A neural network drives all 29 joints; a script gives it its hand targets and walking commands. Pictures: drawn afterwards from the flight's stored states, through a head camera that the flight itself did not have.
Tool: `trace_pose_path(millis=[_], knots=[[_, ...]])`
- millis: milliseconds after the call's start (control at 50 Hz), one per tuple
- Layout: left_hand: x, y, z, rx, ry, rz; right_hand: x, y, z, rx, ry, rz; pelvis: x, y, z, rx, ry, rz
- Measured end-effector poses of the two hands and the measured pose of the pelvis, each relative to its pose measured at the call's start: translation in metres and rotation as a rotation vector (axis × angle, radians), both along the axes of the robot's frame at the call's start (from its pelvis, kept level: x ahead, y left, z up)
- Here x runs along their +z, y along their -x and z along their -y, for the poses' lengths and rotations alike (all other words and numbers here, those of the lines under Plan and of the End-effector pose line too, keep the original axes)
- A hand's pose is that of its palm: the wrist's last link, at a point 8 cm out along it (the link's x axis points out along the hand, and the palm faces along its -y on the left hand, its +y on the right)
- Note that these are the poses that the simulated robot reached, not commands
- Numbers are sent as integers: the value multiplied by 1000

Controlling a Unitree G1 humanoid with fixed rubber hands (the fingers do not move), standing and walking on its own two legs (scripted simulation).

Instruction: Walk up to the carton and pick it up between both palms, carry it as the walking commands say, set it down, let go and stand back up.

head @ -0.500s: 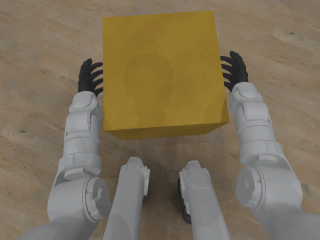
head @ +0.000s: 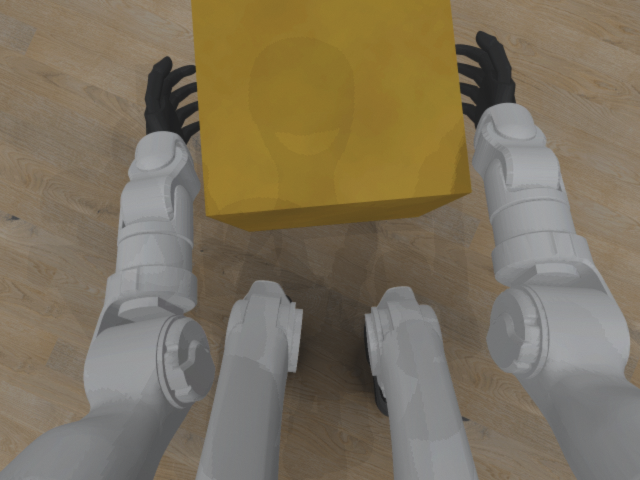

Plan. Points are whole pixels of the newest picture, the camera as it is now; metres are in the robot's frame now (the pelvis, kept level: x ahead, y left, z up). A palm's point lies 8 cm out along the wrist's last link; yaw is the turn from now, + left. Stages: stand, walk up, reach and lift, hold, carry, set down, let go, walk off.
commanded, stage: set down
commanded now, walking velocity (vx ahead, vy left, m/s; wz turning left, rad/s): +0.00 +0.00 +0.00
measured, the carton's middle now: (326, 113) +0.54 +0.02 -0.20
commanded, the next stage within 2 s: none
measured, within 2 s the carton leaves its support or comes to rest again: rests again in 1.68 s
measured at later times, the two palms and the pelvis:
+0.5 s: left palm (195, 138) +0.50 +0.20 -0.19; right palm (465, 115) +0.54 -0.17 -0.19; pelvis +0.00 +0.00 -0.06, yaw +0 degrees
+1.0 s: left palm (205, 143) +0.50 +0.19 -0.23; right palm (457, 121) +0.54 -0.17 -0.23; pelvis +0.00 +0.00 -0.08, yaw +0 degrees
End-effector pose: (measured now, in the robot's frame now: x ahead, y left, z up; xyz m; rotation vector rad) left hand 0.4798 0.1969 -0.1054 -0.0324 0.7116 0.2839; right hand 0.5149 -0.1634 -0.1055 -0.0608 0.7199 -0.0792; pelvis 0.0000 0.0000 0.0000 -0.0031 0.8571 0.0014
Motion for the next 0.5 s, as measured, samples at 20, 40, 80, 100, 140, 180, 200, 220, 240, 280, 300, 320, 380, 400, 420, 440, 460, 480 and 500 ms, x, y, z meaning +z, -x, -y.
trace_pose_path(millis=[20,40,80,100,140,180,200,220,240,280,300,320,380,400,420,440,460,480,500], knots=[[-4,-1,0,0,0,0,-4,-1,0,1,0,0,-3,0,0,0,0,1],[-7,-1,0,0,-1,0,-7,-2,0,1,1,0,-5,1,0,-1,-1,2],[-14,-3,0,0,-2,-1,-14,-4,0,3,2,-1,-10,2,0,-2,-2,5],[-18,-4,0,0,-2,-1,-17,-5,0,4,2,-1,-13,2,0,-2,-2,6],[-24,-5,0,0,-3,-2,-24,-6,0,6,3,-2,-18,3,1,-3,-3,9],[-31,-7,0,-1,-4,-2,-31,-8,0,8,4,-3,-23,3,1,-3,-4,13],[-35,-8,0,-1,-4,-3,-34,-9,0,9,5,-3,-25,4,1,-4,-4,15],[-38,-9,0,-2,-5,-3,-38,-10,0,11,6,-4,-28,4,1,-4,-4,17],[-42,-10,0,-3,-5,-4,-41,-11,0,12,7,-5,-30,4,1,-4,-5,18],[-48,-12,0,-5,-6,-5,-48,-13,0,14,9,-6,-35,4,1,-5,-5,22],[-52,-13,0,-6,-6,-6,-52,-14,0,15,10,-7,-37,5,1,-5,-6,24],[-55,-14,0,-7,-6,-7,-55,-15,0,16,11,-7,-39,5,1,-5,-6,26],[-66,-16,0,-11,-7,-9,-66,-17,1,18,14,-10,-46,5,1,-6,-7,32],[-69,-17,0,-12,-7,-10,-69,-18,1,19,15,-12,-48,5,1,-7,-7,34],[-73,-18,0,-13,-7,-12,-73,-19,1,20,16,-13,-51,5,1,-7,-8,36],[-76,-19,1,-14,-8,-13,-76,-20,1,22,17,-14,-53,5,1,-8,-8,38],[-80,-19,1,-16,-8,-14,-80,-20,2,23,18,-16,-55,5,1,-8,-8,40],[-83,-20,1,-17,-8,-16,-83,-21,2,24,19,-18,-57,5,1,-9,-9,43],[-87,-21,1,-18,-8,-17,-87,-22,2,25,20,-19,-59,5,1,-9,-9,45]])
